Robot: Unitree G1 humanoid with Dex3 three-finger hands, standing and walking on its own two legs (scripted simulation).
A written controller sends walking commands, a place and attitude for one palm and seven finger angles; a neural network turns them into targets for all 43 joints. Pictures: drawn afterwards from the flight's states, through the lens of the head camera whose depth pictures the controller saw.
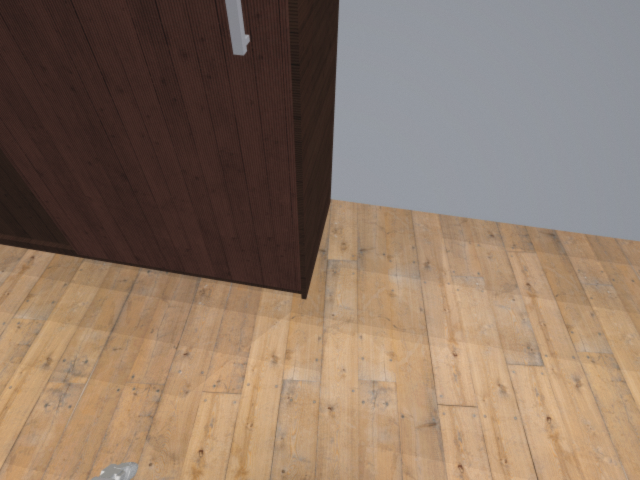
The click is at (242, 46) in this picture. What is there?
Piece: wardrobe's sliding door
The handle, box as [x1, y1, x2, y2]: [225, 0, 249, 55]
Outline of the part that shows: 225,0 233,54 243,55 246,51 246,44 249,41 248,35 244,34 240,0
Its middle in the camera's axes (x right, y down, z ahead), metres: -0.15 -0.43 +0.70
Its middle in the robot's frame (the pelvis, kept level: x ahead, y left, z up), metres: +0.83 +0.21 +0.24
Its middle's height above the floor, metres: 1.01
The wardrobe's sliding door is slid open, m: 0.00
